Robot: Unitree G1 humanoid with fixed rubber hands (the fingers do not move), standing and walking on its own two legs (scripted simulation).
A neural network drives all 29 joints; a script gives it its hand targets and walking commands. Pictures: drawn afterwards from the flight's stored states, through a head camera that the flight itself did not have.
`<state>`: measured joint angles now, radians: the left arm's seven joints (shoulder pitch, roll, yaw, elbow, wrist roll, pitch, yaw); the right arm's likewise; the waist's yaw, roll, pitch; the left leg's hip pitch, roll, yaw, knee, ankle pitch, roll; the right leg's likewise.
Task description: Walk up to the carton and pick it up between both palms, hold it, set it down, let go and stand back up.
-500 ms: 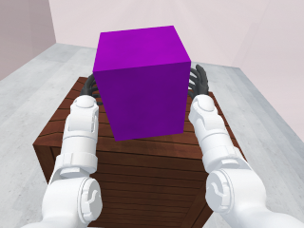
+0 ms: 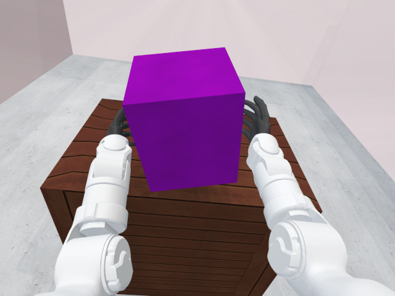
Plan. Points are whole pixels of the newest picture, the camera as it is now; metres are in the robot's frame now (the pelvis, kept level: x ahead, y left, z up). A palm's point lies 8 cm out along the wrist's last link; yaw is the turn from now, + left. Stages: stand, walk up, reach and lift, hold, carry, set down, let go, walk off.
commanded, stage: set down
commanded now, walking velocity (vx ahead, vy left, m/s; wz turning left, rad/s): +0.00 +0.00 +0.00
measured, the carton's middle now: (187, 121) +0.47 +0.03 +0.18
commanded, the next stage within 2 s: none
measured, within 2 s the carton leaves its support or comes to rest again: neither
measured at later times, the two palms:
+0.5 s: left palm (122, 139) +0.41 +0.16 +0.15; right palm (254, 138) +0.42 -0.13 +0.18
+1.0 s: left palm (127, 144) +0.43 +0.16 +0.12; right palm (252, 142) +0.44 -0.13 +0.15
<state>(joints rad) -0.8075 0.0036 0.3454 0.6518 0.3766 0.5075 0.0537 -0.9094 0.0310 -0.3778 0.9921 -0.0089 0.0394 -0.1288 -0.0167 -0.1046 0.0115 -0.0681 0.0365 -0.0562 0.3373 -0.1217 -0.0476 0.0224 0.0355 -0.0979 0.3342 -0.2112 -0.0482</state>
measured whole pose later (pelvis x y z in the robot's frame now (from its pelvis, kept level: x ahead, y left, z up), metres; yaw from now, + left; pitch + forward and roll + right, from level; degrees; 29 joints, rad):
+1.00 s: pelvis +0.02 -0.01 +0.00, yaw +0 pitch +1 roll +0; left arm -0.81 0.00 0.37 0.79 0.38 0.28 0.14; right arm -0.91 0.03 -0.46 1.06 -0.11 -0.07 -0.05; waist -0.02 -0.07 -0.05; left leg -0.23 0.04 -0.06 0.34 -0.13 -0.05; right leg -0.15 0.04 -0.10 0.35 -0.23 -0.05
